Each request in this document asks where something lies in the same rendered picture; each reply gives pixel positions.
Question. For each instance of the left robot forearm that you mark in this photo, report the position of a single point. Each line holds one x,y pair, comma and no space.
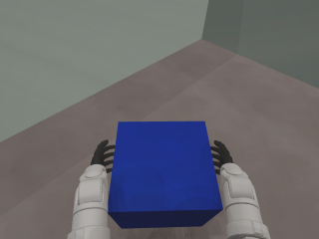
91,206

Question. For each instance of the left robot hand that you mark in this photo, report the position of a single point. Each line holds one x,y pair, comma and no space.
99,155

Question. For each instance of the right robot hand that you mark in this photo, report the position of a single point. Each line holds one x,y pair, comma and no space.
223,155

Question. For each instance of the carton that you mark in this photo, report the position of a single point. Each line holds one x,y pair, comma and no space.
163,175

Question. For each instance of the right robot forearm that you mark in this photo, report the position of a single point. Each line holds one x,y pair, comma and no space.
243,215

